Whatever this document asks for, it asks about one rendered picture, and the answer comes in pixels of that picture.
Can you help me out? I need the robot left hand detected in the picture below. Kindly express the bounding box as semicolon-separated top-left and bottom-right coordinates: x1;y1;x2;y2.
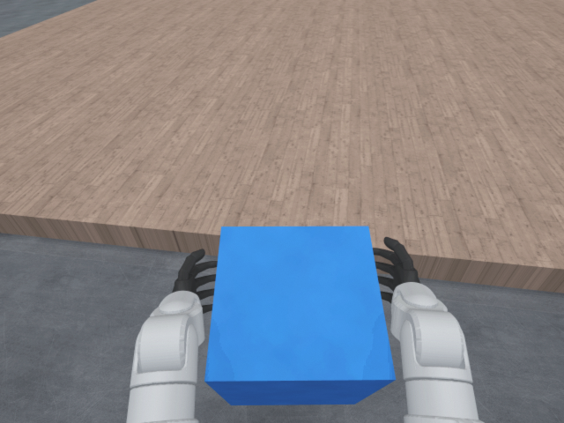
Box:
172;249;218;314

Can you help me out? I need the robot right hand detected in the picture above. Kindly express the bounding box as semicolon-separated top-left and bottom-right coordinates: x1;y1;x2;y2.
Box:
373;237;420;303

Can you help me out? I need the right robot forearm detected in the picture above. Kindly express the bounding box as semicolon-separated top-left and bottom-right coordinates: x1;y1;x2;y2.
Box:
390;282;485;423

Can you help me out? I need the left robot forearm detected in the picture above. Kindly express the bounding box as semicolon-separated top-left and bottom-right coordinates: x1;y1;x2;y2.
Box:
126;291;204;423

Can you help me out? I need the carton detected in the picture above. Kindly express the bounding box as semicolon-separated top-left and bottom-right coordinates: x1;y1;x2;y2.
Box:
204;226;396;405

